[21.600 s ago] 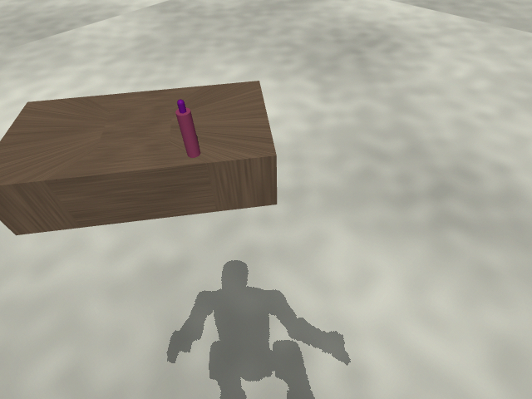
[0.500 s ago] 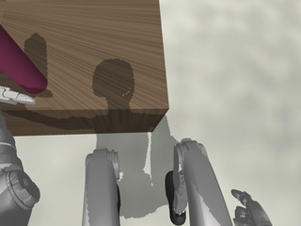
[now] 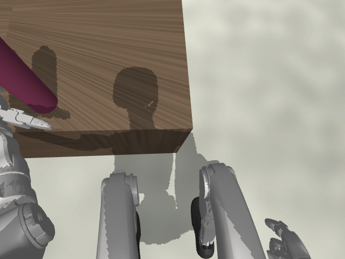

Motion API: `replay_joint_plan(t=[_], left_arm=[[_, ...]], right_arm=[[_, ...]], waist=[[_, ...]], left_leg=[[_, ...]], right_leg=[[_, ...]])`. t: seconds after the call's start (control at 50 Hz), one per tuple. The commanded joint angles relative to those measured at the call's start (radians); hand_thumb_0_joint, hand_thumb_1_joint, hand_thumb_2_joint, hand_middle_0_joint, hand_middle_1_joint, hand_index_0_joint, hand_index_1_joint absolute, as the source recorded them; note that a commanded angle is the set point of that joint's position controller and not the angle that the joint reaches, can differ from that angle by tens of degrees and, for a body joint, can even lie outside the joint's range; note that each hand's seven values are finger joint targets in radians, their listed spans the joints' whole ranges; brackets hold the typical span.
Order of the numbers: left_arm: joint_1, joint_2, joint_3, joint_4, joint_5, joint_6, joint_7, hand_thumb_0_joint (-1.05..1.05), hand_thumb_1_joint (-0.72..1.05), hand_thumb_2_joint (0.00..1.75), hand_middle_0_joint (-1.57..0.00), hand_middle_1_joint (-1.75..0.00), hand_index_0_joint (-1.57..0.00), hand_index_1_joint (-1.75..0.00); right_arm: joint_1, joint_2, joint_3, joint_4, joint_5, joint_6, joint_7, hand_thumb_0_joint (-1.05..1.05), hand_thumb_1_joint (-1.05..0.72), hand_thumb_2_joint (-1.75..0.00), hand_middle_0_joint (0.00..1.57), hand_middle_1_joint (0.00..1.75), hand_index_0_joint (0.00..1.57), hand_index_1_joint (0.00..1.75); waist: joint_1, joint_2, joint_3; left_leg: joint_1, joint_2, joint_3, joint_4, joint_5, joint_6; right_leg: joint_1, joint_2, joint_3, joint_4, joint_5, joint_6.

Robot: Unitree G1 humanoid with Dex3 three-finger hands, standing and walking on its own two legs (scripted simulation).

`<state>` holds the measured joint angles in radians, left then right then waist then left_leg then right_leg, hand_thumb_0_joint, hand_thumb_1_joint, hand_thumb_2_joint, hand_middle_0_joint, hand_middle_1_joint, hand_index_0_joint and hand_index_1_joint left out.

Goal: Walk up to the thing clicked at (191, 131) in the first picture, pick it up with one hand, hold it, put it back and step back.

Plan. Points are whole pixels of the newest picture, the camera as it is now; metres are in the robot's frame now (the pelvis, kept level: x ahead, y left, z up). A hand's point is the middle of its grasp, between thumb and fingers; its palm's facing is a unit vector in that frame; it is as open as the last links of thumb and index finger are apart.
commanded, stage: close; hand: left
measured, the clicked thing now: (10, 72) +0.49 +0.30 +0.03
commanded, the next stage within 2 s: settle in 0.96 s
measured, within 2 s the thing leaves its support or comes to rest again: leaves its support in 1.28 s
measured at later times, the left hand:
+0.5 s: hand (21, 84) +0.48 +0.30 +0.00, palm faces +0.30 -0.95 +0.01, open 15.1 cm
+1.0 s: hand (24, 90) +0.47 +0.30 +0.00, palm faces +0.31 -0.95 -0.01, open 8.5 cm
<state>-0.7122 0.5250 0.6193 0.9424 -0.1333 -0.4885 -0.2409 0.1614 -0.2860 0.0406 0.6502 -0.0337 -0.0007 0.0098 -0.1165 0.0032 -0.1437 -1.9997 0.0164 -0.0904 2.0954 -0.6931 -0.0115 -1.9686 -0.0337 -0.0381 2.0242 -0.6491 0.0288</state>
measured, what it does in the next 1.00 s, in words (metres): stands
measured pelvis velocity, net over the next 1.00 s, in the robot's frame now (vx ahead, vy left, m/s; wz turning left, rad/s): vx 0.00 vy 0.00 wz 0.00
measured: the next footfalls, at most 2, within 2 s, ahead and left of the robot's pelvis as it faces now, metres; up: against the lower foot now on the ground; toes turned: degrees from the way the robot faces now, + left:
none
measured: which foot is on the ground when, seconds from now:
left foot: down 0.00-1.00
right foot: down 0.00-1.00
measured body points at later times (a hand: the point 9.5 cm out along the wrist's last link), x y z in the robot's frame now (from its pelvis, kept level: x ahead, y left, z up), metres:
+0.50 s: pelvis +0.00 +0.00 +0.00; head +0.20 +0.05 +0.39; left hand +0.46 +0.35 +0.01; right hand +0.10 -0.27 -0.12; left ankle +0.08 +0.12 -0.40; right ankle +0.10 -0.13 -0.40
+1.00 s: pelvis +0.00 +0.00 -0.01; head +0.20 +0.04 +0.39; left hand +0.45 +0.35 +0.00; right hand +0.10 -0.28 -0.12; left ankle +0.08 +0.12 -0.40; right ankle +0.10 -0.13 -0.40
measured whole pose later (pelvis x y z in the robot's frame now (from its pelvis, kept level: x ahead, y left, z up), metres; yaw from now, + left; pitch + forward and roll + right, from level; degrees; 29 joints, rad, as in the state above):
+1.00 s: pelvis +0.00 +0.00 -0.01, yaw +0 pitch +34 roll -5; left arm -0.75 0.53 0.61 0.98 -0.12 -0.50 -0.23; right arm 0.17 -0.30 0.04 0.65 -0.04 0.01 0.01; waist -0.12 0.00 -0.13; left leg -2.01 0.02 -0.09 2.11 -0.68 -0.02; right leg -1.99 -0.03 -0.04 2.04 -0.64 0.02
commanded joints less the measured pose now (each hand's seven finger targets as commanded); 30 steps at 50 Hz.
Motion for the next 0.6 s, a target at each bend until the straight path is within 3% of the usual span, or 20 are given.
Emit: replay_joint_plan(t=[0.0, 0.02, 0.04, 0.1, 0.14, 0.18, 0.2, 0.24, 0.34, 0.42, 0.48, 0.52, 0.56, 0.58], left_arm=[[-0.298, 0.294, 0.028, -0.216, -0.019, -0.073, -0.011, 0.0, -0.61, 0.0, -0.06, -0.04, -0.1, 0.0], [-0.294, 0.269, 0.009, -0.207, -0.021, -0.072, -0.019, 0.0, -0.61, 0.0, -0.05, -0.03, -0.1, 0.0], [-0.284, 0.291, 0.022, -0.195, -0.021, -0.07, -0.019, 0.0, -0.61, 0.0, -0.08, 0.0, -0.1, 0.0], [-0.314, 0.312, 0.037, -0.196, -0.029, -0.077, -0.022, 0.0, -0.51, 0.0, -0.25, -0.15, -0.3, -0.1], [-0.335, 0.297, 0.013, -0.184, -0.026, -0.075, -0.027, 0.0, -0.52, 0.02, -0.31, -0.2, -0.36, -0.15], [-0.328, 0.29, 0.01, -0.154, -0.02, -0.072, -0.028, 0.0, -0.52, 0.02, -0.32, -0.22, -0.38, -0.16], [-0.346, 0.318, 0.015, -0.16, -0.017, -0.073, -0.025, 0.0, -0.52, 0.03, -0.34, -0.23, -0.39, -0.17], [-0.355, 0.321, 0.02, -0.168, -0.018, -0.075, -0.019, 0.0, -0.51, 0.05, -0.36, -0.25, -0.41, -0.19], [-0.354, 0.318, 0.021, -0.158, -0.001, -0.066, -0.01, 0.0, -0.42, 0.14, -0.43, -0.32, -0.48, -0.27], [-0.369, 0.305, 0.02, -0.153, -0.004, -0.067, 0.002, 0.0, -0.34, 0.19, -0.47, -0.36, -0.52, -0.31], [-0.377, 0.329, 0.032, -0.149, 0.001, -0.068, 0.017, 0.0, -0.28, 0.24, -0.53, -0.41, -0.57, -0.37], [-0.372, 0.304, 0.015, -0.13, 0.008, -0.067, 0.017, 0.0, -0.24, 0.26, -0.53, -0.42, -0.57, -0.37], [-0.404, 0.333, 0.024, -0.171, 0.005, -0.07, 0.02, 0.0, -0.2, 0.29, -0.58, -0.45, -0.61, -0.41], [-0.377, 0.315, 0.025, -0.136, 0.007, -0.066, 0.02, 0.0, -0.18, 0.3, -0.59, -0.46, -0.63, -0.42]], right_arm=[[0.146, -0.2, -0.077, -0.052, -0.002, -0.023, -0.016, 0.0, -0.93, -0.9, 0.2, 0.3, 0.2, 0.3], [0.144, -0.205, -0.079, -0.05, -0.002, -0.024, -0.016, 0.0, -0.93, -0.9, 0.2, 0.3, 0.2, 0.3], [0.147, -0.21, -0.083, -0.05, -0.002, -0.026, -0.018, 0.0, -0.92, -0.9, 0.2, 0.3, 0.2, 0.3], [0.149, -0.205, -0.074, -0.047, -0.003, -0.028, -0.018, 0.0, -0.91, -0.89, 0.2, 0.3, 0.2, 0.3], [0.153, -0.201, -0.072, -0.047, -0.004, -0.028, -0.019, 0.0, -0.91, -0.89, 0.2, 0.3, 0.2, 0.3], [0.153, -0.202, -0.071, -0.047, -0.006, -0.029, -0.018, 0.0, -0.91, -0.89, 0.2, 0.3, 0.2, 0.3], [0.151, -0.206, -0.073, -0.048, -0.005, -0.03, -0.019, 0.0, -0.91, -0.89, 0.2, 0.3, 0.2, 0.3], [0.149, -0.199, -0.067, -0.049, -0.008, -0.027, -0.018, 0.0, -0.91, -0.89, 0.2, 0.3, 0.2, 0.3], [0.169, -0.212, -0.069, -0.045, -0.01, -0.022, -0.014, 0.0, -0.91, -0.89, 0.2, 0.3, 0.2, 0.3], [0.164, -0.209, -0.066, -0.046, -0.012, -0.018, -0.013, 0.0, -0.91, -0.89, 0.2, 0.3, 0.2, 0.3], [0.169, -0.21, -0.07, -0.052, -0.011, -0.016, -0.01, 0.0, -0.9, -0.89, 0.2, 0.3, 0.2, 0.3], [0.163, -0.209, -0.068, -0.052, -0.013, -0.013, -0.008, 0.0, -0.9, -0.89, 0.2, 0.3, 0.2, 0.3], [0.165, -0.204, -0.06, -0.054, -0.013, -0.011, -0.009, 0.0, -0.9, -0.89, 0.2, 0.3, 0.2, 0.3], [0.174, -0.205, -0.064, -0.05, -0.014, -0.011, -0.008, 0.0, -0.9, -0.89, 0.2, 0.3, 0.2, 0.3]], waist=[[0.004, 0.178, -0.624], [-0.003, 0.185, -0.614], [0.001, 0.167, -0.608], [0.004, 0.171, -0.598], [-0.006, 0.173, -0.619], [-0.013, 0.171, -0.608], [-0.007, 0.156, -0.592], [0.001, 0.177, -0.611], [0.0, 0.218, -0.639], [-0.004, 0.207, -0.617], [-0.005, 0.177, -0.615], [-0.019, 0.186, -0.59], [-0.005, 0.189, -0.635], [-0.009, 0.185, -0.648]], left_leg=[[0.447, -0.003, 0.032, -0.285, 0.166, 0.029], [0.466, -0.001, 0.025, -0.289, 0.171, 0.027], [0.448, -0.002, 0.032, -0.288, 0.153, 0.03], [0.431, -0.001, 0.034, -0.283, 0.132, 0.03], [0.433, -0.003, 0.038, -0.276, 0.134, 0.031], [0.437, -0.002, 0.033, -0.279, 0.15, 0.029], [0.413, -0.003, 0.04, -0.277, 0.125, 0.033], [0.415, -0.005, 0.046, -0.276, 0.126, 0.033], [0.497, 0.0, 0.019, -0.286, 0.202, 0.02], [0.475, 0.0, 0.02, -0.279, 0.194, 0.022], [0.431, -0.001, 0.026, -0.283, 0.139, 0.028], [0.424, 0.0, 0.024, -0.284, 0.12, 0.027], [0.434, -0.002, 0.028, -0.277, 0.145, 0.029], [0.45, -0.002, 0.03, -0.27, 0.181, 0.027]], right_leg=[[0.332, 0.028, -0.025, -0.211, 0.157, -0.066], [0.313, 0.027, -0.029, -0.206, 0.159, -0.067], [0.328, 0.029, -0.027, -0.217, 0.144, -0.064], [0.324, 0.028, -0.025, -0.216, 0.132, -0.063], [0.332, 0.029, -0.023, -0.216, 0.136, -0.063], [0.322, 0.027, -0.027, -0.21, 0.149, -0.064], [0.326, 0.03, -0.023, -0.22, 0.124, -0.062], [0.339, 0.029, -0.019, -0.221, 0.127, -0.062], [0.302, 0.024, -0.033, -0.188, 0.181, -0.07], [0.292, 0.024, -0.033, -0.185, 0.176, -0.068], [0.324, 0.027, -0.034, -0.198, 0.136, -0.063], [0.297, 0.025, -0.034, -0.194, 0.126, -0.063], [0.322, 0.025, -0.03, -0.193, 0.145, -0.064], [0.332, 0.026, -0.031, -0.191, 0.171, -0.064]])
